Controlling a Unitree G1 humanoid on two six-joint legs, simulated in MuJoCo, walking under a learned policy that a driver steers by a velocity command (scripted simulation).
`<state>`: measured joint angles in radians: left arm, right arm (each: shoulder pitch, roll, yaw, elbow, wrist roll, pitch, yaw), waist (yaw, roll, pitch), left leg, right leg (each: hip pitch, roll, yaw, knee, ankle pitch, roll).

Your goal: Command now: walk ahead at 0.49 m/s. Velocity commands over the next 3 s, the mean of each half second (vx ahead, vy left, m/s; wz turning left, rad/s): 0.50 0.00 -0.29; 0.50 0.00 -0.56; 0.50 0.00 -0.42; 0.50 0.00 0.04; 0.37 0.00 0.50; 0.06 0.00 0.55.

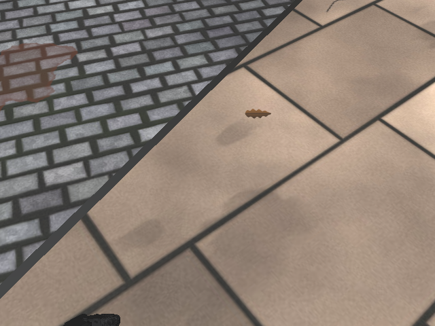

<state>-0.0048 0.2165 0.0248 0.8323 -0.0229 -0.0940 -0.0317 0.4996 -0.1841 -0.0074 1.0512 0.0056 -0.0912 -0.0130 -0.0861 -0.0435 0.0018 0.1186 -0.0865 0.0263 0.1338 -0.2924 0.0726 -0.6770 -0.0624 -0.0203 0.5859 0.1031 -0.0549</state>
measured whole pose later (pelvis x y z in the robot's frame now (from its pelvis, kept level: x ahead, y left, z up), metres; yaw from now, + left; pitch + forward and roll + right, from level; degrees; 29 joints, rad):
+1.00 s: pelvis +0.54 -0.04 +0.00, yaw -28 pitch +2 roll +2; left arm 0.12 0.27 0.07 0.68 -0.02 -0.03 -0.04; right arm 0.34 -0.27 -0.07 0.89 0.00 -0.09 -0.01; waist -0.09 -0.04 0.02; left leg 0.02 0.00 0.21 0.23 -0.28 0.00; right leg -0.69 -0.10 0.03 0.76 0.00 -0.03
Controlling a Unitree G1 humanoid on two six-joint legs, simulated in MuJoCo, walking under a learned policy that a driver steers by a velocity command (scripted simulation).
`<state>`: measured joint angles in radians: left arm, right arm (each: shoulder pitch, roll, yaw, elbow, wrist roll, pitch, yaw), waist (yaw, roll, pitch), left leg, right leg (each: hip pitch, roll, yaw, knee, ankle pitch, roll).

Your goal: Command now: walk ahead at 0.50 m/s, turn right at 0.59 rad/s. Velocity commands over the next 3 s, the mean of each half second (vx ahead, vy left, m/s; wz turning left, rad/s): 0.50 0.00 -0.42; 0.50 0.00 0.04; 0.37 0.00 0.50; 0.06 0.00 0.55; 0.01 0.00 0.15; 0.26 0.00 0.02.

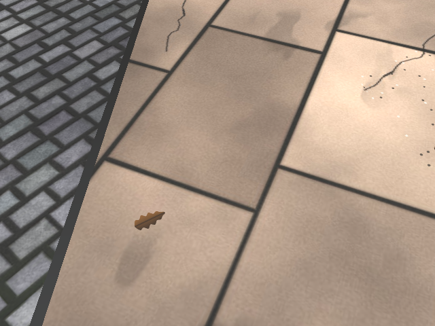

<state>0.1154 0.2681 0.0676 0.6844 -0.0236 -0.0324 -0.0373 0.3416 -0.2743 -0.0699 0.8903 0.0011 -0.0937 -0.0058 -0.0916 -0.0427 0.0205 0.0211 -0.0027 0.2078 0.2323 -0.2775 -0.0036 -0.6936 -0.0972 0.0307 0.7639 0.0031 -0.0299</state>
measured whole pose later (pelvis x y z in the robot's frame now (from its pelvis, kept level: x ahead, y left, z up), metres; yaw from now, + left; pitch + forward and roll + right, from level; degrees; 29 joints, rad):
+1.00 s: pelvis +0.55 -0.08 +0.01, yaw -9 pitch +2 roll +1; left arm 0.12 0.27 0.05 0.71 0.01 -0.08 0.00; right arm 0.36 -0.26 -0.05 0.81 0.01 -0.08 0.02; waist -0.07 -0.03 0.01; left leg -0.15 -0.08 -0.02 0.29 -0.17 0.06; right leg -0.64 -0.09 0.08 0.74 -0.08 0.03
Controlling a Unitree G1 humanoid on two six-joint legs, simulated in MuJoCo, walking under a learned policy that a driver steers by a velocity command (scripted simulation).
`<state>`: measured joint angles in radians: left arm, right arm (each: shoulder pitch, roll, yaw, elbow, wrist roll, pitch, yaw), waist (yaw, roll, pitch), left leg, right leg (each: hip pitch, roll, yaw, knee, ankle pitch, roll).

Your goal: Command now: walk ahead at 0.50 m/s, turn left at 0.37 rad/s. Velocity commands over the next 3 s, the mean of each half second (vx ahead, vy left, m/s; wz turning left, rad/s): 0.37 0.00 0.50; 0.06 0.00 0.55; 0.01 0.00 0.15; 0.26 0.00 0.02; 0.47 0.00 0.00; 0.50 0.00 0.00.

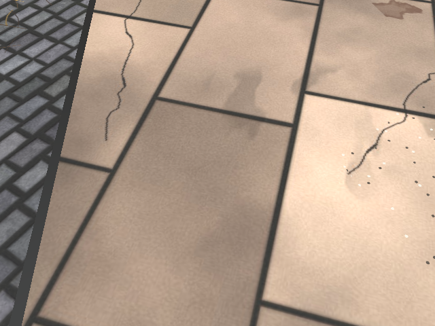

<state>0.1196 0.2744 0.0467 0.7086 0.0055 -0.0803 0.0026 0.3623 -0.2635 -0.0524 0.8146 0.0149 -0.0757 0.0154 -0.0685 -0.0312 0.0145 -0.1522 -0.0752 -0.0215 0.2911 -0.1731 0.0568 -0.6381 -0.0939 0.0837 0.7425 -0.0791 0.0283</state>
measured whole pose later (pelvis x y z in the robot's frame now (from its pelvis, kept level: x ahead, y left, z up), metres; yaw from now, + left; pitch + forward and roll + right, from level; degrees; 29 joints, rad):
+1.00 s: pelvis +0.28 -0.01 -0.02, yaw +34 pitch +2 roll +0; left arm 0.11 0.29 0.06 0.77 0.00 0.00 0.01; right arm 0.17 -0.31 -0.08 0.58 0.00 0.04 -0.02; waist -0.02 0.01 0.03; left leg -0.41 -0.10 -0.15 0.51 -0.12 0.02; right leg -0.41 0.01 0.07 0.69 -0.33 0.04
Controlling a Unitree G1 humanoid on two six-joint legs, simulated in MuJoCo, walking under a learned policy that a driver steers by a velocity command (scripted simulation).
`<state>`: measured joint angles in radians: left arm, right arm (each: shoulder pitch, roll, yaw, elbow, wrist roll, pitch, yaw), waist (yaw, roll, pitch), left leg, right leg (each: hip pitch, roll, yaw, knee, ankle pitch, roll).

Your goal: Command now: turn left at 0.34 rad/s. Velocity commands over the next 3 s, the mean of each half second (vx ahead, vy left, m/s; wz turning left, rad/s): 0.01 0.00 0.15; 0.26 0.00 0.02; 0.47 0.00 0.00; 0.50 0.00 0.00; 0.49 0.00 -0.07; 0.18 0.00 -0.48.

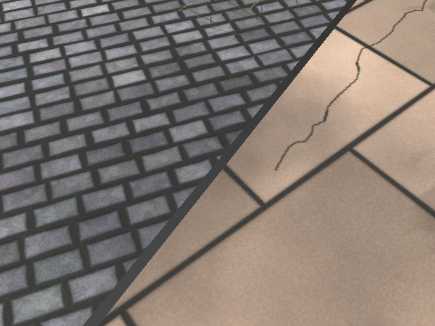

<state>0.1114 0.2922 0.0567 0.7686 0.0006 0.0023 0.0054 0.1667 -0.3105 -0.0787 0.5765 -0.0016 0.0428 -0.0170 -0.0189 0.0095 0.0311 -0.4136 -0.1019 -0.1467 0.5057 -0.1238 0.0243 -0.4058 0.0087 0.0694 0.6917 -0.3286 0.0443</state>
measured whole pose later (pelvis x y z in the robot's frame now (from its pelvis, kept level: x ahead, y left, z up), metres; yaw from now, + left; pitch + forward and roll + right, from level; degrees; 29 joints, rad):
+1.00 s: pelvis +0.09 -0.02 +0.02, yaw +3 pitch +1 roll +1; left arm 0.44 0.23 0.03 0.93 0.00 -0.08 -0.01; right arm 0.19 -0.28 -0.07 0.70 0.02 -0.07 0.01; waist 0.08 0.03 0.00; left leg -0.60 0.07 -0.01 0.90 -0.15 0.02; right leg -0.03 0.01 -0.02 0.26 -0.26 -0.04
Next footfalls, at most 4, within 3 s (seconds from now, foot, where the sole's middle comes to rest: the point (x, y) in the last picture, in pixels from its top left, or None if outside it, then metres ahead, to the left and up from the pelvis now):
0.04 right None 0.06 -0.13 -0.77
0.34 left None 0.01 0.13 -0.77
1.24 left None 0.39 0.15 -0.77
1.76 right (245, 245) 0.71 -0.07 -0.77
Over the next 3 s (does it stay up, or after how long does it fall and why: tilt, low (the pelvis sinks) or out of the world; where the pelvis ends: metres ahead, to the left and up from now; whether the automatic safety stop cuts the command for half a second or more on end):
stays up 1.10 0.07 0.00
